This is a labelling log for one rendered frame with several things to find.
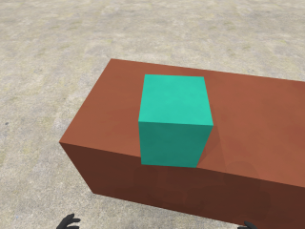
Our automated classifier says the pedestal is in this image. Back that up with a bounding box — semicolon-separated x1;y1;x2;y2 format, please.
59;58;305;229

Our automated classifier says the carton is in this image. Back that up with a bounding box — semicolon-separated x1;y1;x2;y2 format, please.
138;74;214;168

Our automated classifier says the robot left hand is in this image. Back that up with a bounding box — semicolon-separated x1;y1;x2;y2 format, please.
56;213;81;229

